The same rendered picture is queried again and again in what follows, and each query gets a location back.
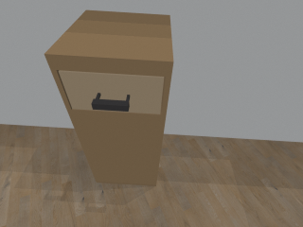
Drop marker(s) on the handle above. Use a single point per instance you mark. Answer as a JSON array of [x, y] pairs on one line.
[[110, 104]]

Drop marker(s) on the cabinet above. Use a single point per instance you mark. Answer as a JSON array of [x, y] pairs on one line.
[[120, 147]]

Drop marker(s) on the drawer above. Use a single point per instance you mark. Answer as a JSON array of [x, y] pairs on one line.
[[82, 87]]

